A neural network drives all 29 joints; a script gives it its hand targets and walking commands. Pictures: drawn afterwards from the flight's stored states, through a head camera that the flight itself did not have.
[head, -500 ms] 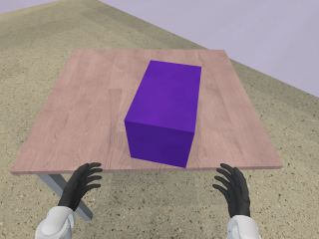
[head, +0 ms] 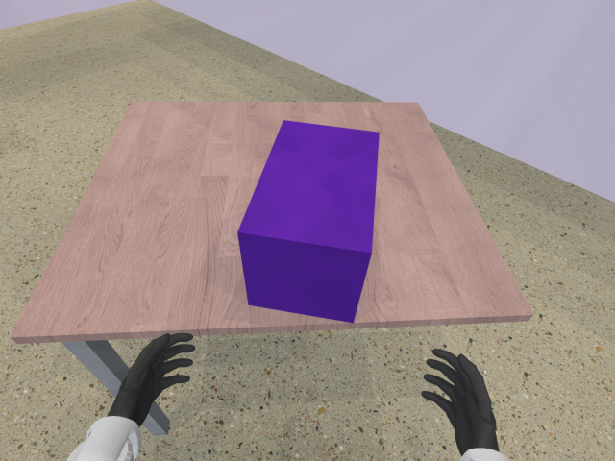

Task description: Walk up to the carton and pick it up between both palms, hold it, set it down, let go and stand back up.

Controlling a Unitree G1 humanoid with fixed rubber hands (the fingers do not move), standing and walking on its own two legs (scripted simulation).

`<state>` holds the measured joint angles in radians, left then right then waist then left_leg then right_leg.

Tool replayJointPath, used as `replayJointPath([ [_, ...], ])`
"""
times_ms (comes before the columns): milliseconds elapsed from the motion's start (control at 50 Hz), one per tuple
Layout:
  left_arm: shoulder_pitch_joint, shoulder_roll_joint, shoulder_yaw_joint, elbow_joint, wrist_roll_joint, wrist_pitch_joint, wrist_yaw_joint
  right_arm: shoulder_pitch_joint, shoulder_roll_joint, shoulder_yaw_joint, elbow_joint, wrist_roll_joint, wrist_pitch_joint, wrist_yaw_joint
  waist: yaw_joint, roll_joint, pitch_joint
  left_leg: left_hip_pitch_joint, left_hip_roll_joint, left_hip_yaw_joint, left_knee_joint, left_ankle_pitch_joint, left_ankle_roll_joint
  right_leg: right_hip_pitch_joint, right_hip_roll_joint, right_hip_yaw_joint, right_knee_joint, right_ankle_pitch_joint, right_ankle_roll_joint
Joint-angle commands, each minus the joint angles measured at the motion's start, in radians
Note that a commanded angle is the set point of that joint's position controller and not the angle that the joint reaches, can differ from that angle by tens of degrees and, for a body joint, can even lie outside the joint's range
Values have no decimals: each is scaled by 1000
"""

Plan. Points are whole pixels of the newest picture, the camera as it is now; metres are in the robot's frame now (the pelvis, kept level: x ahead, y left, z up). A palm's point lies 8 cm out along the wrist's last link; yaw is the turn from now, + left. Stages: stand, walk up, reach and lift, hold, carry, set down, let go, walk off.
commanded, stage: set down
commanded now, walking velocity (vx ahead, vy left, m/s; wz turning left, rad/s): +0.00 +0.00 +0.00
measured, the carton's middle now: (316, 215) +0.50 +0.06 +0.01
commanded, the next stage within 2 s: let go in 1.18 s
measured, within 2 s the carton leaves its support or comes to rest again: neither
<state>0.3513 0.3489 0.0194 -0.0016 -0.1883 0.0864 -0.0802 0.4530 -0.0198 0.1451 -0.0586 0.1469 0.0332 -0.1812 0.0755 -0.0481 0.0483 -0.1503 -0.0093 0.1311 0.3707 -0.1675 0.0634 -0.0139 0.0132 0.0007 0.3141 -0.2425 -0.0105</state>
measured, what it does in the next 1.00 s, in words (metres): stands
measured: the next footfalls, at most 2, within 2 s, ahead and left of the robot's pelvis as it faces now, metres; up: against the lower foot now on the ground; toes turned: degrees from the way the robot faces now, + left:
none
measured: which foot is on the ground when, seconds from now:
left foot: down 0.00-1.00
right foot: down 0.00-1.00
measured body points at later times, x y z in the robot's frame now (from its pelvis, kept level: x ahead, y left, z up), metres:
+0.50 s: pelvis +0.01 -0.01 +0.00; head +0.02 +0.01 +0.45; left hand +0.18 +0.24 -0.02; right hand +0.20 -0.18 -0.02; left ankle +0.03 +0.07 -0.75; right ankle -0.04 -0.12 -0.75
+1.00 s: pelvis +0.00 -0.03 +0.00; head +0.00 -0.02 +0.45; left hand +0.16 +0.22 -0.06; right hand +0.18 -0.20 -0.05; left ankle +0.03 +0.07 -0.75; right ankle -0.04 -0.12 -0.75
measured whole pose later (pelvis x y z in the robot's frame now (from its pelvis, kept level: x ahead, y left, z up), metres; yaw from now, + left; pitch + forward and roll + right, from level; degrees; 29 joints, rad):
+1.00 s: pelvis +0.00 -0.03 +0.00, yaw +1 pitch -3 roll +0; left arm 0.25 0.28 0.00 0.37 -0.09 0.07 -0.06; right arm 0.30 -0.10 0.09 0.35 0.05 -0.07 -0.09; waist 0.04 -0.03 0.06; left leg -0.17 0.00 0.11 0.36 -0.14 0.03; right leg -0.06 0.03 -0.02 0.37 -0.26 -0.03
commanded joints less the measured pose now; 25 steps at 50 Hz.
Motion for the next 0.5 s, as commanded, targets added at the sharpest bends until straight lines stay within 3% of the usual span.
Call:
replayJointPath([
  [0,-70,82,84,-72,55,-1,21,-104,-62,-33,-84,-38,-30,25,30,124,28,285,70,-141,-31,85,-74,-331,-44,32,-129,-79,-57],
  [20,-62,95,60,-125,35,-10,29,-81,-68,-54,-103,-27,-40,28,3,142,9,248,87,-165,-36,91,-77,-300,-38,12,-106,-35,-55],
  [40,-80,94,56,-189,20,-24,32,-111,-44,-65,-167,-30,-48,28,10,123,-34,214,86,-161,-49,33,-69,-271,-27,17,-86,-35,-51],
  [60,-67,93,60,-215,24,-39,44,-91,-60,-63,-154,-14,-53,39,6,138,-66,201,94,-183,-51,38,-68,-225,-23,19,-63,-13,-52],
  [80,-59,83,49,-164,19,-46,42,-90,-53,-79,-138,-30,-72,43,11,116,-74,219,89,-157,-42,105,-76,-241,-24,8,-68,29,-56],
  [100,-33,112,54,-214,0,-60,41,-42,-65,-73,-185,-15,-74,39,8,86,-104,264,69,-133,-24,190,-68,-239,-29,17,-76,88,-43],
  [120,-53,85,46,-93,19,-49,38,-78,-56,-68,-75,-28,-56,53,-10,99,-72,269,77,-149,-25,163,-75,-286,-35,27,-92,26,-46],
  [140,-27,104,38,-213,-11,-70,45,-56,-36,-78,-163,-13,-74,49,-5,77,-146,295,76,-155,-14,179,-72,-269,-32,23,-82,48,-52],
  [160,-42,85,24,-114,22,-51,43,-59,-42,-71,-24,-40,-50,53,-21,132,-62,284,77,-146,-15,174,-83,-305,-46,30,-95,29,-55],
  [180,-47,76,15,-137,14,-51,46,-73,-63,-81,-63,-30,-49,53,-17,119,-121,288,89,-167,-29,120,-80,-277,-34,27,-81,18,-52],
  [200,-38,49,1,-22,42,-30,33,-53,-59,-72,63,-41,-31,57,-48,133,-50,279,76,-154,-26,130,-85,-292,-32,25,-105,6,-61],
  [220,-49,58,19,-87,32,-30,38,-76,-76,-74,43,-34,-32,61,-24,145,-46,293,82,-157,-29,161,-91,-300,-38,29,-96,40,-54],
  [240,-45,59,17,-67,27,-30,31,-74,-77,-76,15,-29,-32,58,-20,99,-51,289,86,-155,-21,167,-91,-298,-40,27,-100,33,-57],
  [260,-80,54,22,-71,45,-15,34,-130,-84,-62,26,-47,-32,59,-6,124,-55,280,90,-150,-25,173,-89,-285,-37,25,-104,12,-60],
  [280,-67,55,21,-44,39,-14,34,-134,-89,-60,20,-32,-26,60,-12,106,-57,279,70,-140,-19,186,-78,-305,-40,33,-119,25,-62],
  [300,-66,35,22,-91,47,-14,40,-142,-94,-80,-4,-55,-27,67,-7,90,-68,288,90,-167,-32,183,-93,-299,-20,13,-95,22,-64],
  [320,-29,41,30,-90,57,-9,49,-117,-113,-95,27,-58,-42,77,-5,119,-102,290,87,-158,-33,225,-100,-260,-15,8,-90,55,-62],
  [340,-51,98,56,-191,11,-45,48,-94,-73,-88,-129,-51,-80,57,4,53,-176,274,71,-139,-13,242,-89,-223,-30,22,-82,122,-39],
  [360,-38,52,40,-52,53,-31,45,-100,-114,-93,33,-54,-77,79,-19,101,-104,315,62,-143,-4,279,-95,-281,-28,18,-86,125,-50],
  [380,-20,58,47,-99,51,-45,50,-64,-91,-95,28,-60,-89,77,-12,101,-142,341,70,-145,4,352,-102,-255,-27,3,-84,165,-46],
  [400,-8,39,38,-3,70,-29,46,-80,-113,-105,124,-58,-84,85,-30,109,-94,339,57,-138,5,333,-99,-308,-26,15,-101,139,-42],
  [440,-31,39,56,-3,86,-23,42,-93,-116,-86,122,-46,-89,93,-7,126,-64,361,52,-127,-4,329,-97,-314,-32,16,-112,130,-45],
  [460,-84,38,53,38,89,-10,41,-138,-108,-85,117,-54,-87,96,5,95,-49,336,57,-133,-1,275,-101,-325,-29,14,-119,52,-55],
  [480,-67,42,40,27,82,-21,45,-132,-107,-77,98,-55,-91,99,0,90,-69,328,62,-127,2,292,-92,-317,-29,23,-106,96,-56],
])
